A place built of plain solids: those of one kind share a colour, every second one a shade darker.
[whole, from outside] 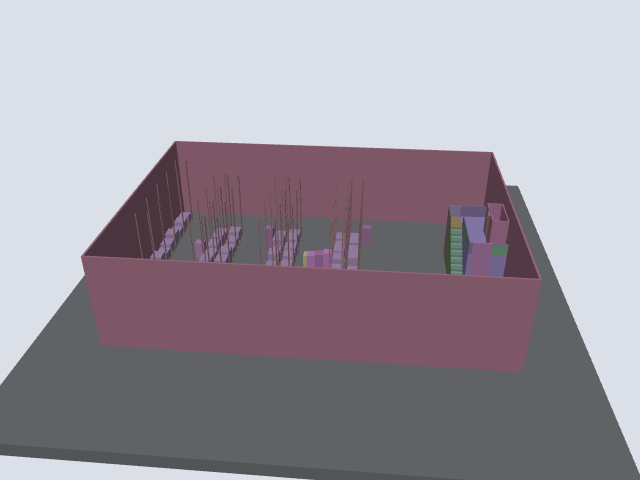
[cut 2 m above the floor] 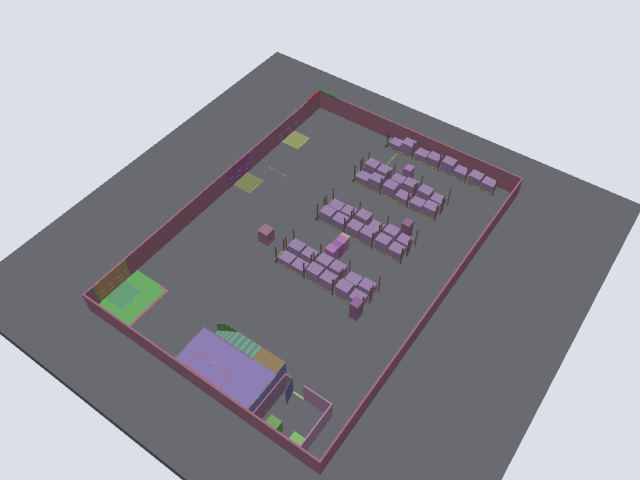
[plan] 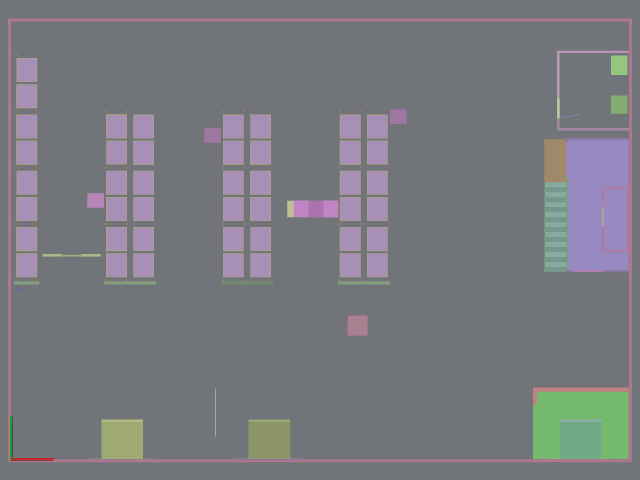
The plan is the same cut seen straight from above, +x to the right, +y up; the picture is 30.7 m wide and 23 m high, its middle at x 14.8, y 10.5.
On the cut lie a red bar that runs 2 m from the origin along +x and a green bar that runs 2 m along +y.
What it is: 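Racking aisles and the goods-in floor of a storage hall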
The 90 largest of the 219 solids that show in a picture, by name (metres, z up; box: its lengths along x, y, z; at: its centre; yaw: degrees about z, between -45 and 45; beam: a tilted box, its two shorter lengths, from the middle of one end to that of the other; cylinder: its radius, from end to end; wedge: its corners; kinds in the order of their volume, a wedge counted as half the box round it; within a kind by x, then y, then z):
{
 "wall_1": {"box": [0.15, 21.27, 7.61], "at": [-0.07, 10.48, 3.76]},
 "wall_2": {"box": [29.9, 0.15, 7.61], "at": [14.8, -0.07, 3.76]},
 "wall_3": {"box": [29.9, 0.15, 7.61], "at": [14.8, 21.04, 3.76]},
 "wall_4": {"box": [0.15, 21.27, 7.61], "at": [29.68, 10.48, 3.76]},
 "mezz_deck_1": {"box": [3.0, 6.44, 3.84], "at": [28.1, 12.19, 1.87]},
 "row_load_1": {"box": [0.95, 1.1, 0.59], "at": [0.75, 9.29, 0.44]},
 "row_load_2": {"box": [0.95, 1.1, 1.17], "at": [0.75, 10.54, 0.73]},
 "row_load_3": {"box": [0.95, 1.1, 0.69], "at": [0.75, 11.99, 0.48]},
 "row_load_4": {"box": [0.95, 1.1, 0.88], "at": [0.75, 13.24, 0.58]},
 "row_load_5": {"box": [0.95, 1.1, 1.11], "at": [0.75, 14.69, 0.7]},
 "row_load_6": {"box": [0.95, 1.1, 0.69], "at": [0.75, 15.94, 0.49]},
 "row_load_7": {"box": [0.95, 1.1, 0.9], "at": [0.75, 17.39, 0.59]},
 "row_load_8": {"box": [0.95, 1.1, 0.77], "at": [0.75, 18.64, 0.52]},
 "row_load_9": {"box": [0.95, 1.1, 1.19], "at": [5.05, 9.29, 0.74]},
 "row_load_10": {"box": [0.95, 1.1, 1.18], "at": [5.05, 10.54, 0.73]},
 "row_load_11": {"box": [0.95, 1.1, 0.85], "at": [5.05, 11.99, 0.57]},
 "row_load_12": {"box": [0.95, 1.1, 1.05], "at": [5.05, 13.24, 0.66]},
 "row_load_13": {"box": [0.95, 1.1, 1.02], "at": [5.05, 14.69, 0.65]},
 "row_load_14": {"box": [0.95, 1.1, 0.72], "at": [5.05, 15.94, 0.5]},
 "row_load_15": {"box": [0.95, 1.1, 0.67], "at": [6.35, 9.29, 0.48]},
 "row_load_16": {"box": [0.95, 1.1, 1.15], "at": [6.35, 10.54, 0.72]},
 "row_load_17": {"box": [0.95, 1.1, 1.15], "at": [6.35, 11.99, 0.71]},
 "row_load_18": {"box": [0.95, 1.1, 0.64], "at": [6.35, 13.24, 0.46]},
 "row_load_19": {"box": [0.95, 1.1, 0.66], "at": [6.35, 14.69, 0.47]},
 "row_load_20": {"box": [0.95, 1.1, 0.92], "at": [6.35, 15.94, 0.6]},
 "row_load_21": {"box": [0.95, 1.1, 0.68], "at": [10.65, 9.29, 0.48]},
 "row_load_22": {"box": [0.95, 1.1, 0.77], "at": [10.65, 10.54, 0.53]},
 "row_load_23": {"box": [0.95, 1.1, 1.18], "at": [10.65, 11.99, 0.73]},
 "row_load_24": {"box": [0.95, 1.1, 0.6], "at": [10.65, 13.24, 0.44]},
 "row_load_25": {"box": [0.95, 1.1, 1.03], "at": [10.65, 14.69, 0.66]},
 "row_load_26": {"box": [0.95, 1.1, 0.71], "at": [10.65, 15.94, 0.5]},
 "row_load_27": {"box": [0.95, 1.1, 1.06], "at": [11.95, 9.29, 0.67]},
 "row_load_28": {"box": [0.95, 1.1, 0.95], "at": [11.95, 10.54, 0.62]},
 "row_load_29": {"box": [0.95, 1.1, 1.05], "at": [11.95, 11.99, 0.67]},
 "row_load_30": {"box": [0.95, 1.1, 1.12], "at": [11.95, 13.24, 0.7]},
 "row_load_31": {"box": [0.95, 1.1, 1.18], "at": [11.95, 14.69, 0.73]},
 "row_load_32": {"box": [0.95, 1.1, 0.92], "at": [11.95, 15.94, 0.6]},
 "row_load_33": {"box": [0.95, 1.1, 0.84], "at": [16.25, 9.29, 0.56]},
 "row_load_34": {"box": [0.95, 1.1, 0.77], "at": [16.25, 10.54, 0.53]},
 "row_load_35": {"box": [0.95, 1.1, 1.0], "at": [16.25, 11.99, 0.64]},
 "row_load_36": {"box": [0.95, 1.1, 1.04], "at": [16.25, 13.24, 0.66]},
 "row_load_37": {"box": [0.95, 1.1, 0.64], "at": [16.25, 14.69, 0.46]},
 "row_load_38": {"box": [0.95, 1.1, 0.8], "at": [16.25, 15.94, 0.54]},
 "row_load_39": {"box": [0.95, 1.1, 0.65], "at": [17.55, 9.29, 0.46]},
 "row_load_40": {"box": [0.95, 1.1, 0.64], "at": [17.55, 10.54, 0.46]},
 "row_load_41": {"box": [0.95, 1.1, 1.18], "at": [17.55, 11.99, 0.73]},
 "row_load_42": {"box": [0.95, 1.1, 1.11], "at": [17.55, 13.24, 0.7]},
 "row_load_43": {"box": [0.95, 1.1, 1.14], "at": [17.55, 14.69, 0.71]},
 "row_load_44": {"box": [0.95, 1.1, 0.84], "at": [17.55, 15.94, 0.56]},
 "mezz_landing_1": {"box": [1.06, 0.1, 4.8], "at": [26.07, 15.26, 2.35]},
 "mezz_landing_2": {"box": [1.02, 1.94, 3.84], "at": [26.09, 14.24, 1.87]},
 "mezz_steps_1": {"box": [1.02, 0.24, 1.65], "at": [26.09, 10.76, 0.77]},
 "mezz_steps_2": {"box": [1.02, 0.24, 1.85], "at": [26.09, 11.0, 0.87]},
 "mezz_steps_3": {"box": [1.02, 0.24, 2.05], "at": [26.09, 11.24, 0.97]},
 "mezz_steps_4": {"box": [1.02, 0.24, 2.24], "at": [26.09, 11.48, 1.07]},
 "mezz_steps_5": {"box": [1.02, 0.24, 2.44], "at": [26.09, 11.72, 1.17]},
 "mezz_steps_6": {"box": [1.02, 0.24, 2.64], "at": [26.09, 11.95, 1.27]},
 "mezz_steps_7": {"box": [1.02, 0.24, 2.84], "at": [26.09, 12.19, 1.37]},
 "mezz_steps_8": {"box": [1.02, 0.24, 3.04], "at": [26.09, 12.43, 1.47]},
 "mezz_steps_9": {"box": [1.02, 0.24, 3.24], "at": [26.09, 12.67, 1.57]},
 "mezz_steps_10": {"box": [1.02, 0.24, 3.44], "at": [26.09, 12.91, 1.67]},
 "mezz_steps_11": {"box": [1.02, 0.24, 3.64], "at": [26.09, 13.15, 1.77]},
 "office_1": {"box": [0.1, 1.2, 6.34], "at": [28.35, 10.57, 3.12]},
 "office_2": {"box": [0.1, 0.9, 6.34], "at": [28.35, 12.52, 3.12]},
 "office_3": {"box": [1.2, 0.1, 6.34], "at": [28.95, 9.97, 3.12]},
 "office_4": {"box": [1.2, 0.1, 6.34], "at": [28.95, 12.97, 3.12]},
 "office_5": {"box": [0.1, 3.0, 6.34], "at": [29.55, 11.47, 3.12]},
 "mezz_par_whole_1": {"box": [0.1, 4.44, 4.84], "at": [26.65, 11.29, 2.37]},
 "mezz_par_whole_2": {"box": [3.0, 0.1, 4.84], "at": [28.1, 15.36, 2.37]},
 "mezz_par_whole_3": {"box": [1.2, 0.1, 4.84], "at": [29.0, 9.02, 2.37]},
 "left_cage_1": {"box": [0.8, 0.7, 1.75], "at": [4.05, 12.39, 0.82]},
 "left_cage_2": {"box": [0.8, 0.7, 1.75], "at": [9.65, 15.51, 0.82]},
 "left_cage_3": {"box": [0.8, 0.7, 1.75], "at": [18.55, 16.41, 0.82]},
 "mezz_par_1": {"box": [0.1, 4.44, 4.8], "at": [26.65, 11.29, 2.35]},
 "mezz_par_2": {"box": [1.2, 0.1, 4.8], "at": [29.0, 9.02, 2.35]},
 "narrow_pinch_stack_1": {"box": [0.72, 0.81, 1.33], "at": [13.9, 11.99, 0.62]},
 "narrow_pinch_stack_2": {"box": [0.72, 0.81, 1.44], "at": [14.61, 11.99, 0.67]},
 "narrow_pinch_stack_3": {"box": [0.72, 0.81, 1.63], "at": [15.32, 11.99, 0.76]},
 "room_wall_1": {"box": [0.1, 2.23, 2.55], "at": [26.22, 18.45, 1.23]},
 "room_wall_2": {"box": [3.33, 0.1, 2.55], "at": [27.94, 15.81, 1.23]},
 "room_wall_3": {"box": [3.33, 0.1, 2.55], "at": [27.94, 19.52, 1.23]},
 "room_stock_1": {"box": [0.8, 0.88, 1.32], "at": [29.14, 16.99, 0.61]},
 "room_stock_2": {"box": [0.8, 0.94, 1.17], "at": [29.14, 18.87, 0.53]},
 "lane_load_1": {"box": [0.95, 0.95, 1.1], "at": [16.6, 6.4, 0.69]},
 "dock_deck_1": {"box": [4.6, 3.43, 0.06], "at": [27.3, 1.72, -0.02]},
 "mezz_gate_1": {"box": [1.5, 0.1, 4.84], "at": [27.65, 9.02, 2.37]},
 "mezz_landing_whole_1": {"box": [1.06, 0.1, 4.84], "at": [26.07, 15.26, 2.37]},
 "dock_shutter_1": {"box": [3.0, 0.05, 3.15], "at": [27.3, -0.03, 1.52]},
 "shutter_1": {"box": [3.0, 0.05, 3.15], "at": [12.38, -0.03, 1.52]},
 "mezz_rail_head_1": {"box": [0.04, 1.94, 4.84], "at": [25.56, 14.24, 2.37]}
}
